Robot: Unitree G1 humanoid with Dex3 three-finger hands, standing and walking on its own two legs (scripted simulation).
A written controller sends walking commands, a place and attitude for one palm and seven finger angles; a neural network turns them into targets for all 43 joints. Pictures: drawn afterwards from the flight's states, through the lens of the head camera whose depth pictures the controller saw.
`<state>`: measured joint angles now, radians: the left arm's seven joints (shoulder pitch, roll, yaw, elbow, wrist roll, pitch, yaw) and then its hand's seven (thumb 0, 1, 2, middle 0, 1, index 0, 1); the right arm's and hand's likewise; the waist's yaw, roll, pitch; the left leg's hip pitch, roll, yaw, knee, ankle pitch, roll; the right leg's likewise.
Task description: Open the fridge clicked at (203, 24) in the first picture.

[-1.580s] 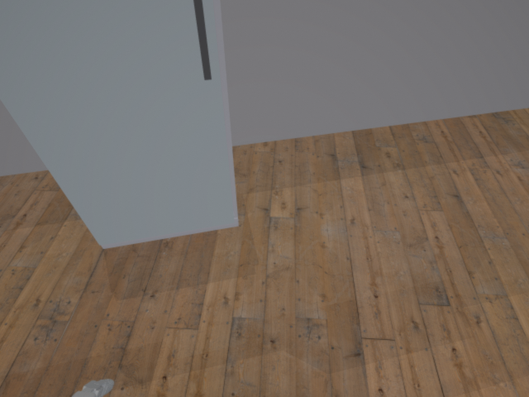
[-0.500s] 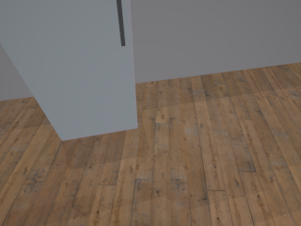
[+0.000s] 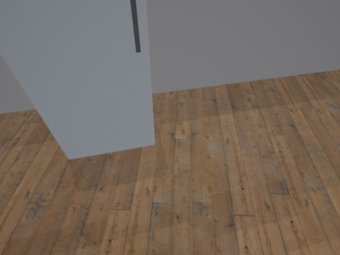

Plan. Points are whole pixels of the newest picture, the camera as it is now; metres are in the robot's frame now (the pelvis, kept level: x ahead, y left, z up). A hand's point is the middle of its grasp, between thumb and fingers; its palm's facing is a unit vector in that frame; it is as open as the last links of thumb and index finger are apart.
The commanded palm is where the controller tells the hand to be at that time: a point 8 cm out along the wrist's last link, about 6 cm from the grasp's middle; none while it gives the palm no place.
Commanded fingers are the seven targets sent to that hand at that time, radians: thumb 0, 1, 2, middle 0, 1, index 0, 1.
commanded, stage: walk to a spot facing it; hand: right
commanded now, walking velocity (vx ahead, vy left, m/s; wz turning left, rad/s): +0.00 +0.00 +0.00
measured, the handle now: out of the picture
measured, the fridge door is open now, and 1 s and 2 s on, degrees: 0 0 0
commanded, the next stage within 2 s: none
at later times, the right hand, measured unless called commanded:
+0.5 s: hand out of the picture +0.05 -0.18 -0.18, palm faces -0.16 +0.95 -0.28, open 7.3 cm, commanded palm none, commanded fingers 0.00 -0.90 -0.90 0.20 0.30 0.20 0.30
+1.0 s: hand out of the picture +0.12 -0.20 -0.18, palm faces -0.36 +0.91 -0.20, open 7.3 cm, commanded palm none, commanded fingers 0.00 -0.90 -0.90 0.20 0.30 0.20 0.30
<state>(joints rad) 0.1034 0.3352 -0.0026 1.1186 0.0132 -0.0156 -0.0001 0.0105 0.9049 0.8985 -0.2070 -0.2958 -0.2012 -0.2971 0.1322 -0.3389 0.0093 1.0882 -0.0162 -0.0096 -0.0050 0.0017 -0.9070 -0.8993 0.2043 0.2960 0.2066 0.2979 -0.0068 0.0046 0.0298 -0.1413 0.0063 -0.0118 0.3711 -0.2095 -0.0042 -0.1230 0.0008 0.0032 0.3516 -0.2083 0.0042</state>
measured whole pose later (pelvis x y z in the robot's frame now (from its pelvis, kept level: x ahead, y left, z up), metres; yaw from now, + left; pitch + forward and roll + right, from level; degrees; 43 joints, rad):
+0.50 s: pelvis -0.03 +0.02 -0.03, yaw +11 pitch -1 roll -1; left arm 0.14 0.24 0.05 0.99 0.02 0.05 0.02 0.01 0.90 0.90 -0.21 -0.30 -0.20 -0.30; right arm 0.24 -0.22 -0.03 0.95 -0.03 0.04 0.01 0.00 -0.91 -0.90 0.20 0.30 0.21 0.30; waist -0.03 -0.03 0.10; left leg -0.34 -0.02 0.01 0.71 -0.31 0.04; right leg -0.34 -0.08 -0.08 0.85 -0.46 0.04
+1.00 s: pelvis +0.00 -0.02 -0.01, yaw +27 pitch +1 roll +1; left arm 0.21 0.21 0.03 0.92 0.02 -0.02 0.02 0.01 0.91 0.90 -0.20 -0.30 -0.20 -0.30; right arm 0.29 -0.26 -0.09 0.95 -0.03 0.06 0.02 0.00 -0.91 -0.90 0.20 0.30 0.20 0.30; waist -0.04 0.05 -0.03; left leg -0.43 -0.09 -0.11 0.81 -0.41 -0.02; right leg -0.20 -0.02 -0.06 0.50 -0.31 -0.03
